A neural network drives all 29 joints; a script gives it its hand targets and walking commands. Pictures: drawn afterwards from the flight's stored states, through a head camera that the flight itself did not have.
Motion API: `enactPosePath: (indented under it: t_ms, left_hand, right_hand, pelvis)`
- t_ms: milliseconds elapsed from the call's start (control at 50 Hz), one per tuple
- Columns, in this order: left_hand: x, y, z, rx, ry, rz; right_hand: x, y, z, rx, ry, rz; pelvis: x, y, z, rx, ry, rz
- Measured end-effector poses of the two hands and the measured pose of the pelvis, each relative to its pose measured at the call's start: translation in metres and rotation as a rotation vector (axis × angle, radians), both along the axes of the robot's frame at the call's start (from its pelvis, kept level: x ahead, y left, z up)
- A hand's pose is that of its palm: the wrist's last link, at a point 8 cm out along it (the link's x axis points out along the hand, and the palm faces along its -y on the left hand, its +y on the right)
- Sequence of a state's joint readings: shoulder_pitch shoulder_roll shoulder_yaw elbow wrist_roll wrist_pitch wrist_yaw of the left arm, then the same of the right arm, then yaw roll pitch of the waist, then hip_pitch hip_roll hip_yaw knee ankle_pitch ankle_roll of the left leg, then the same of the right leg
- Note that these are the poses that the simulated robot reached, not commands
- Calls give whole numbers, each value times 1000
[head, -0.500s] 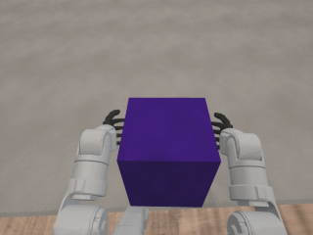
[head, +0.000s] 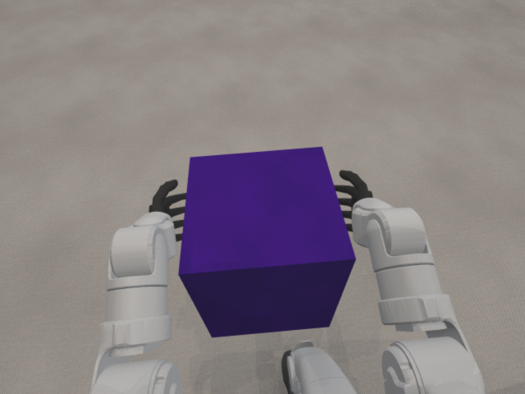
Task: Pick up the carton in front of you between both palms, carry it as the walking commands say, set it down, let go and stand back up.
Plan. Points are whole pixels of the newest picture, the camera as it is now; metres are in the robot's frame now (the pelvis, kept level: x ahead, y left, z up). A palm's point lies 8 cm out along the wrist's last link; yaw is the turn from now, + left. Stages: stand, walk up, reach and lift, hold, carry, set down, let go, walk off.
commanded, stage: carry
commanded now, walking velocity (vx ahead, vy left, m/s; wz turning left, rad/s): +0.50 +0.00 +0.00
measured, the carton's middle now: (264, 247) +0.34 -0.03 +0.00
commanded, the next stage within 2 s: none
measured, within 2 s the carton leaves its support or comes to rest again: neither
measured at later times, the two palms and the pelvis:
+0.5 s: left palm (165, 121) +0.75 +0.16 -0.03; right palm (283, 113) +0.75 -0.14 -0.03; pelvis +0.41 +0.00 -0.10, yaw -2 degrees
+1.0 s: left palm (182, 52) +0.99 +0.11 +0.03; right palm (284, 50) +0.98 -0.19 +0.02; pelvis +0.72 -0.03 -0.08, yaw -1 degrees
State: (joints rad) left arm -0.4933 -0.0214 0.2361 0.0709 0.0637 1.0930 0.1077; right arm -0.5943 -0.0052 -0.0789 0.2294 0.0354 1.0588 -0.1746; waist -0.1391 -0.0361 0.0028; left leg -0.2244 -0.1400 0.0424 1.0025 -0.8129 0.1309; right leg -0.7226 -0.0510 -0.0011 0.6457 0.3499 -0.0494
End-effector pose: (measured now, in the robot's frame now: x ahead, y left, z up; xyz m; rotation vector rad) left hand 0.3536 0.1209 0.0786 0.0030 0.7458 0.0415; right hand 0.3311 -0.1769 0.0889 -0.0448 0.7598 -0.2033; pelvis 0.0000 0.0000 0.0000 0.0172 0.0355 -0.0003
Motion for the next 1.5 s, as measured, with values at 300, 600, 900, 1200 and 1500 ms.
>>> enactPosePath:
  t_ms: [300,600,900,1200,1500]
  left_hand:
    - [228,21,-112,42,63,142]
    - [474,35,-87,6,-59,43]
    - [597,10,-45,-36,-79,80]
    - [707,-18,-63,27,11,149]
    - [906,14,-66,-21,-86,115]
  right_hand:
    - [268,19,-127,86,59,94]
    - [478,34,-98,33,-65,0]
    - [602,8,-50,91,-93,-62]
    - [736,-20,-81,108,5,39]
    - [924,12,-73,63,-96,11]
  pelvis:
    - [243,-26,-92,-24,39,-15]
    - [468,15,-86,-23,56,-39]
    - [646,-4,-59,-53,52,-46]
    - [807,-53,-63,-4,31,13]
    - [996,-15,-88,1,16,-23]
